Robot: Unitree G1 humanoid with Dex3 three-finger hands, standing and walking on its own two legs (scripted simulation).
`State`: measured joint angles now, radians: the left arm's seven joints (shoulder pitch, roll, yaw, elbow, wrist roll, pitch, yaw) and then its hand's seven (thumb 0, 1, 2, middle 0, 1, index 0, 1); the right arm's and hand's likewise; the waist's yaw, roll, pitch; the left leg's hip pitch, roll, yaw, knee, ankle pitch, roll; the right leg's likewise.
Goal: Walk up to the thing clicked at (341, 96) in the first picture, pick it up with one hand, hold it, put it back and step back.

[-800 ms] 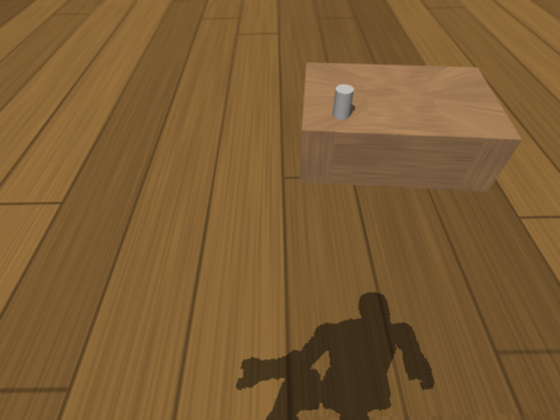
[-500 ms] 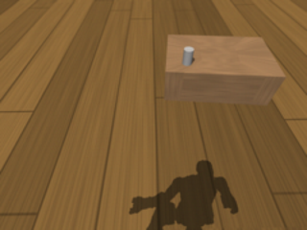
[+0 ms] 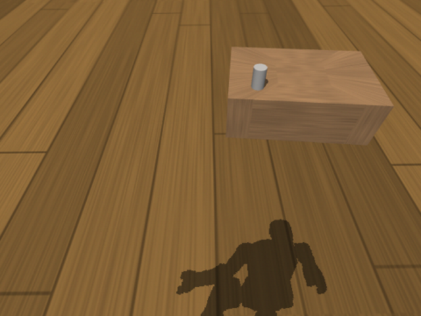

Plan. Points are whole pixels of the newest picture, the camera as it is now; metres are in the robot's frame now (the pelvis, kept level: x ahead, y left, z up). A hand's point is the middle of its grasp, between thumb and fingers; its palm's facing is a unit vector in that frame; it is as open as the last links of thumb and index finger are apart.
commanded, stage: stand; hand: right
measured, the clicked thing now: (258, 77) +1.43 -0.28 -0.39
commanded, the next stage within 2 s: walk up in 0.32 s
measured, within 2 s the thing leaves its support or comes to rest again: neither
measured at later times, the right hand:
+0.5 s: hand out of the picture +0.08 -0.28 -0.16, palm faces +0.06 +0.94 -0.34, open 7.4 cm
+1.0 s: hand (327, 230) +0.34 -0.29 -0.16, palm faces -0.01 +0.94 -0.33, open 7.4 cm
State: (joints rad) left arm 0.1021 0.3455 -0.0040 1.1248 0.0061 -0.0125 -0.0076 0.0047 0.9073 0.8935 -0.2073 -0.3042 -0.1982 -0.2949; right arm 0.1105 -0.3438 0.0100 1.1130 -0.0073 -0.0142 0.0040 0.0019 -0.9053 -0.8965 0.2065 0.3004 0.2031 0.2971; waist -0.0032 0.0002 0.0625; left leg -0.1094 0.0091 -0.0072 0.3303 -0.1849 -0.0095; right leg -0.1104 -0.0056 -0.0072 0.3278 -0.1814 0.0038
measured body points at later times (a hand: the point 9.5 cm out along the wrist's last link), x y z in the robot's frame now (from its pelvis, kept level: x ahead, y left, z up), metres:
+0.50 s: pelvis +0.02 -0.01 -0.01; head +0.03 -0.01 +0.44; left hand +0.10 +0.32 -0.13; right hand +0.08 -0.33 -0.13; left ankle +0.00 +0.12 -0.75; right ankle +0.01 -0.12 -0.74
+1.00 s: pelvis +0.22 -0.02 -0.03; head +0.25 -0.02 +0.42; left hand +0.25 +0.31 -0.15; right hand +0.34 -0.34 -0.13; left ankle +0.36 +0.08 -0.75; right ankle +0.06 -0.14 -0.74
